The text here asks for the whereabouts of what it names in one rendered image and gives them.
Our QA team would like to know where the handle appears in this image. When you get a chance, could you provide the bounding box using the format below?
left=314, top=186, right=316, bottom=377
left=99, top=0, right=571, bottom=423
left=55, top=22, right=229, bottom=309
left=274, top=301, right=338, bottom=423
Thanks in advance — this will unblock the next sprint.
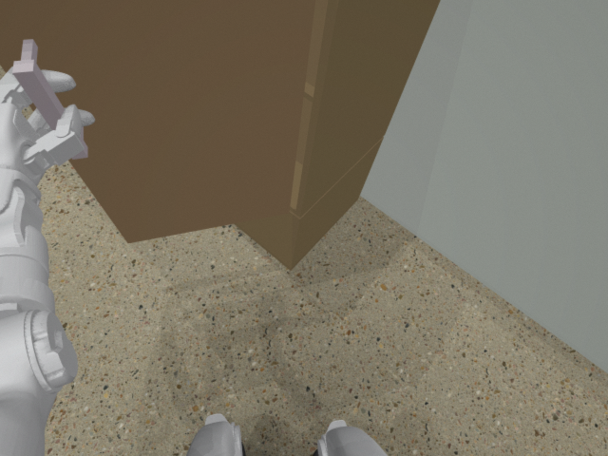
left=12, top=39, right=88, bottom=160

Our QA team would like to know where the left robot shin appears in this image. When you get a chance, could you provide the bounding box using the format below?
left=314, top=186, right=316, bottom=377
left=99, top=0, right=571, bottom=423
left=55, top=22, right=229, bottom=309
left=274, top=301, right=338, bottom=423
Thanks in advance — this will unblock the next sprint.
left=205, top=413, right=229, bottom=425

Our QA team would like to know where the cupboard door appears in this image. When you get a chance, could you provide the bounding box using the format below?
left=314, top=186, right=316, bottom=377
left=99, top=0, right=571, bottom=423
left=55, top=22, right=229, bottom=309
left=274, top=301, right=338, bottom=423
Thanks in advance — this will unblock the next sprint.
left=0, top=0, right=315, bottom=243

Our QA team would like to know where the robot left hand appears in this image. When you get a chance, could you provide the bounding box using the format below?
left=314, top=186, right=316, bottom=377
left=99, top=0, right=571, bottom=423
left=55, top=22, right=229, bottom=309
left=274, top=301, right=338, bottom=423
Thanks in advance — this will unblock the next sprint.
left=0, top=66, right=95, bottom=186

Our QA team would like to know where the right robot thigh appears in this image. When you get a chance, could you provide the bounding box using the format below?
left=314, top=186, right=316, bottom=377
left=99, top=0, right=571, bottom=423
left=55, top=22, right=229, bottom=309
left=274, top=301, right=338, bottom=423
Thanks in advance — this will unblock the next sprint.
left=317, top=427, right=388, bottom=456

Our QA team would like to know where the left robot upper arm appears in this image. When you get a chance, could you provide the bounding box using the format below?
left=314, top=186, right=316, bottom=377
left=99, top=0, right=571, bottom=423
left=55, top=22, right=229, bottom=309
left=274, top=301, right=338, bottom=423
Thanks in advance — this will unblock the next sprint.
left=0, top=310, right=78, bottom=456

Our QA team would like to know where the left robot forearm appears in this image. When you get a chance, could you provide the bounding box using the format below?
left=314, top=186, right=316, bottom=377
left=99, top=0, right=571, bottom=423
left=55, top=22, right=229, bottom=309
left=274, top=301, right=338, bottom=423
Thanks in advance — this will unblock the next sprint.
left=0, top=168, right=55, bottom=319

